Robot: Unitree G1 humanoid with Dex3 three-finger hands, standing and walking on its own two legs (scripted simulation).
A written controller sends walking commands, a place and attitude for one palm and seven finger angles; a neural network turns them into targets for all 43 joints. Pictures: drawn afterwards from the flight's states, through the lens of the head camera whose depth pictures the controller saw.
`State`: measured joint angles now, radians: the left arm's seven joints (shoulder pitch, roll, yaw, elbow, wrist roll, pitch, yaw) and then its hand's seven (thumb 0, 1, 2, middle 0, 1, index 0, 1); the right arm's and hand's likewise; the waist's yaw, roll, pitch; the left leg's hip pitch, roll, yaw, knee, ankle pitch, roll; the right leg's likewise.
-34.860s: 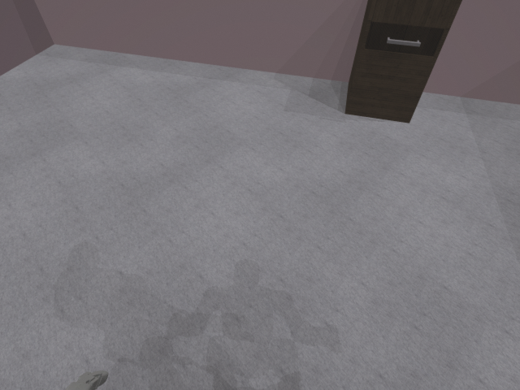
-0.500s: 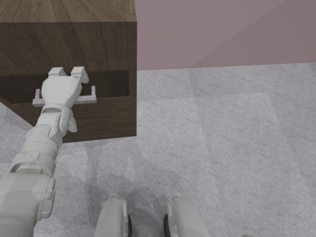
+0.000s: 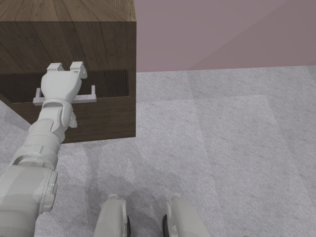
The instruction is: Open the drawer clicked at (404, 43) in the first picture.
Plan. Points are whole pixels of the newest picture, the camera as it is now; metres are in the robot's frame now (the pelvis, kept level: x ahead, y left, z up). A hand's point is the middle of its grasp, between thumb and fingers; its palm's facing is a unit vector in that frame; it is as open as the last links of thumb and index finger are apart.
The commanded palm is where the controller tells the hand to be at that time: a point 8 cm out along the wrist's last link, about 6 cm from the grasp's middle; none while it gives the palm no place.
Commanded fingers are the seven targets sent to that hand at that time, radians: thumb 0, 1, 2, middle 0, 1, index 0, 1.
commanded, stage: move the hooked fingers above the handle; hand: left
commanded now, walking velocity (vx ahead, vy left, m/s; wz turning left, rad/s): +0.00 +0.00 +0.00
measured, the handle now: (66, 94) +0.54 +0.25 -0.10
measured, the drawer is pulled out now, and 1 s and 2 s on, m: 0.00 0.00 0.00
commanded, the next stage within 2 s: lower the fingers behind the handle in 2.00 s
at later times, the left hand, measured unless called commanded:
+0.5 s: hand (62, 95) +0.49 +0.23 -0.04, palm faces -0.02 -0.06 -1.00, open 13.7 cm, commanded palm +0.48 +0.23 +0.00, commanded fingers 0.00 -0.50 0.30 -0.30 -1.20 -0.30 -1.20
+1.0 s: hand (62, 95) +0.49 +0.23 -0.04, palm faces +0.02 -0.02 -1.00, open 13.7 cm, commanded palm +0.47 +0.22 +0.00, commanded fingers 0.00 -0.50 0.30 -0.30 -1.20 -0.30 -1.20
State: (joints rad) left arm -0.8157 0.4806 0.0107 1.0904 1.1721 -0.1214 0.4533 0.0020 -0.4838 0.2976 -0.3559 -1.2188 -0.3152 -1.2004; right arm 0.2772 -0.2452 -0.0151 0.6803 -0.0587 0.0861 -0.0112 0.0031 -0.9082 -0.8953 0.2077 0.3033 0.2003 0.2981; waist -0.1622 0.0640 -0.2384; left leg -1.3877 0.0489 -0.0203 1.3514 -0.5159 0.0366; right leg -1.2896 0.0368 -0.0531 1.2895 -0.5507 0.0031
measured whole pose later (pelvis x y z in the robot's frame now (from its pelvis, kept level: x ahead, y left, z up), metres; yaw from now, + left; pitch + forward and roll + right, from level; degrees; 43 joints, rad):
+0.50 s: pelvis +0.00 +0.00 +0.00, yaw +0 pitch +32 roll -5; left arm -0.82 0.53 0.04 1.09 1.16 -0.13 0.48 0.00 -0.48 0.30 -0.34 -1.23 -0.33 -1.21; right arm 0.27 -0.24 -0.02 0.69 -0.05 0.07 0.00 0.00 -0.91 -0.90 0.21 0.30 0.20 0.30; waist -0.16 0.07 -0.23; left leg -1.41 0.05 -0.02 1.37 -0.52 0.04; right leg -1.31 0.04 -0.05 1.31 -0.55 0.00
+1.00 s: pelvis +0.00 +0.00 +0.00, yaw +0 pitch +32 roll -5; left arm -0.83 0.49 0.02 1.11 1.17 -0.05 0.54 0.00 -0.48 0.30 -0.34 -1.22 -0.33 -1.24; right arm 0.25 -0.24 -0.02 0.69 -0.06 0.09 0.02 0.00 -0.91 -0.90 0.21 0.30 0.20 0.30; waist -0.15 0.07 -0.22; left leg -1.40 0.05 -0.01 1.36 -0.51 0.04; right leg -1.31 0.03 -0.05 1.30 -0.54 0.01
